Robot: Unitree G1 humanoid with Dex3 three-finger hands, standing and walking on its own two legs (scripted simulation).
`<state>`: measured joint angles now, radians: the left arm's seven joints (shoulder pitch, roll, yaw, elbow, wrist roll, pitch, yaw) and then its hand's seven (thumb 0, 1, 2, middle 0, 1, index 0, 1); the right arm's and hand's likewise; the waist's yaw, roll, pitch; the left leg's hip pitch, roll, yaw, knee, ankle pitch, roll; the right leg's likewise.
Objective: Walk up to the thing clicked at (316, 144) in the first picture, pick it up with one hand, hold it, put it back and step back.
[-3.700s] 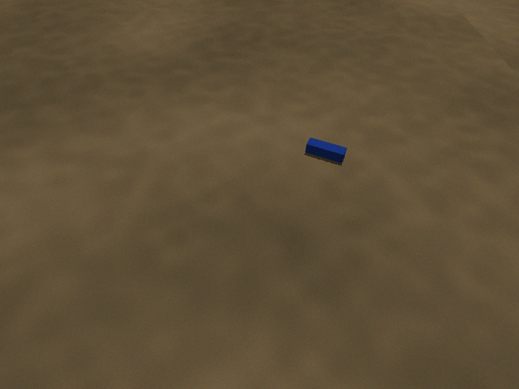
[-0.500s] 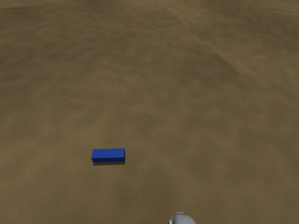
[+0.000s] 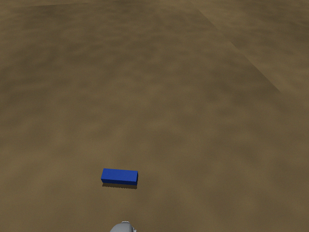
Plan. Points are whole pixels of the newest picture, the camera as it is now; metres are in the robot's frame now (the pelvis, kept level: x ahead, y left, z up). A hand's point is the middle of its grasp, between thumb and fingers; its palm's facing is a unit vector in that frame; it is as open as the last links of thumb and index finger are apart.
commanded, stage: walk up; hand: left
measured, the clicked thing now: (120, 176) +0.56 +0.26 -0.74
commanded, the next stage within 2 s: none
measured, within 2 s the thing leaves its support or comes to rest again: neither
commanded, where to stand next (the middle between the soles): +0.17 -0.01 m, yaw -1 degrees
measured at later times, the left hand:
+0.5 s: hand out of the picture +0.15 +0.28 -0.16, palm faces -0.04 -0.91 -0.40, open 7.4 cm
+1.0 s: hand (75, 214) +0.19 +0.25 -0.15, palm faces -0.05 -0.95 -0.30, open 7.4 cm
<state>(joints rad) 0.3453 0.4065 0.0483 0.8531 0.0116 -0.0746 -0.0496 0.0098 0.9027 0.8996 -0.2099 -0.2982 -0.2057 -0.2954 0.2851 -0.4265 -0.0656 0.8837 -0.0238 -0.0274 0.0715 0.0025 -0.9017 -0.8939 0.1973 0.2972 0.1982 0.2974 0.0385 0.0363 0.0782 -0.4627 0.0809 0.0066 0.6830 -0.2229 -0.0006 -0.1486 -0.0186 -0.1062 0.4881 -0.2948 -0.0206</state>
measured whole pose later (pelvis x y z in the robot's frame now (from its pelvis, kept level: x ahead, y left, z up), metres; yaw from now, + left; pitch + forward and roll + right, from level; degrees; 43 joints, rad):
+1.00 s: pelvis +0.08 +0.01 +0.01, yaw -1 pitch -3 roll +0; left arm 0.07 0.35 0.01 1.11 0.00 -0.01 -0.03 0.01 0.91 0.90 -0.21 -0.30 -0.20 -0.30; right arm 0.16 -0.38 0.00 1.16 -0.02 -0.01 0.02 0.00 -0.90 -0.89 0.20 0.30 0.20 0.30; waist -0.02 -0.02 0.05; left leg -0.20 0.03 0.06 0.42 -0.18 0.00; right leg -0.23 -0.02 -0.02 0.40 -0.13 0.01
